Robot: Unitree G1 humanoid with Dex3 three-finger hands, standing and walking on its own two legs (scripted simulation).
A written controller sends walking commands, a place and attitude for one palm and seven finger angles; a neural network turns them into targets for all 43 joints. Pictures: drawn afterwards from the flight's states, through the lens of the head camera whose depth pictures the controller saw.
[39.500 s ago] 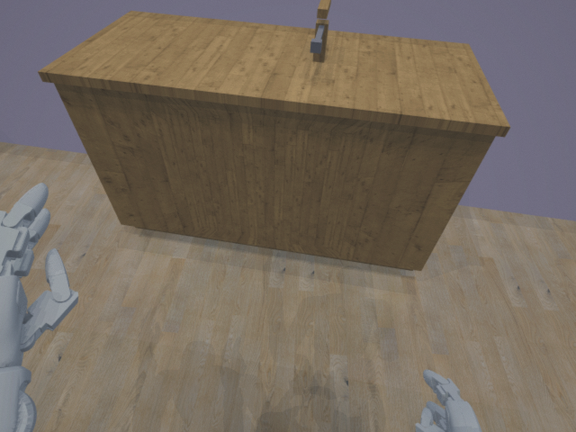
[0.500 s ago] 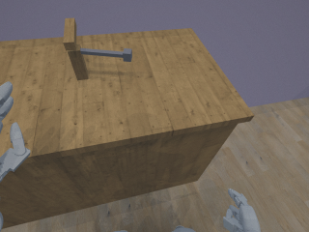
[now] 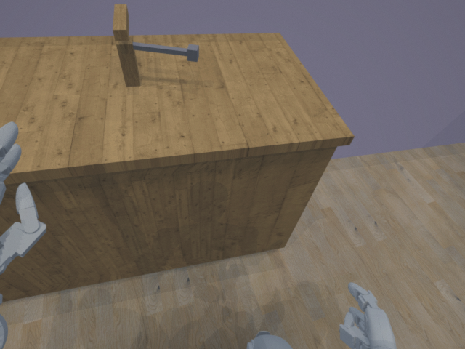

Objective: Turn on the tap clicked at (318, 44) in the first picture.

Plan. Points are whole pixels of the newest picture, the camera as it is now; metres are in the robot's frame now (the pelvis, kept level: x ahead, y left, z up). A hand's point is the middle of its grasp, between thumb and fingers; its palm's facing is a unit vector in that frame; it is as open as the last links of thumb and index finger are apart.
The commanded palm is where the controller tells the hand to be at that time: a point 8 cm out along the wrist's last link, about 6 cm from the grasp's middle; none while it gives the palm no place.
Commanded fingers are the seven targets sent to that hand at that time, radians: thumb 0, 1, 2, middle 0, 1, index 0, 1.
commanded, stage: stop stepping back and stand still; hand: left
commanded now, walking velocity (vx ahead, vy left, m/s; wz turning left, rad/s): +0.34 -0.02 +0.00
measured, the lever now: (193, 53) +0.73 +0.13 +0.13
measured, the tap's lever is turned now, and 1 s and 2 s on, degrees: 73 73 73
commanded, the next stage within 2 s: stand and check the lever's angle in 0.86 s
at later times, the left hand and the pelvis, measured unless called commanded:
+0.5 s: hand out of the picture +0.10 +0.22 +0.18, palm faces +0.38 -0.85 -0.36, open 7.4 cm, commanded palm +0.04 +0.25 +0.19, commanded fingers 0.00 0.90 0.90 -0.20 -0.30 -0.20 -0.30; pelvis -0.12 -0.02 +0.00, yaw -1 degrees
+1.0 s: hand out of the picture +0.07 +0.19 +0.20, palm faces +0.43 -0.82 -0.38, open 7.4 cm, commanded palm +0.01 +0.23 +0.19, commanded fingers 0.00 0.90 0.90 -0.20 -0.30 -0.20 -0.30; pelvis -0.14 -0.06 +0.00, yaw +1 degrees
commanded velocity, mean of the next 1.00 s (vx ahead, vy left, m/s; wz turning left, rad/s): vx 0.19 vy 0.04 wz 0.00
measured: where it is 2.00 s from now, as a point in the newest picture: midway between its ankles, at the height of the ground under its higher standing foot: outside the picture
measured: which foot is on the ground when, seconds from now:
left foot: down 0.00-0.18, up 0.20-0.38, down 0.40-1.00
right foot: up 0.00-0.16, down 0.18-0.38, up 0.40-0.62, down 0.64-1.00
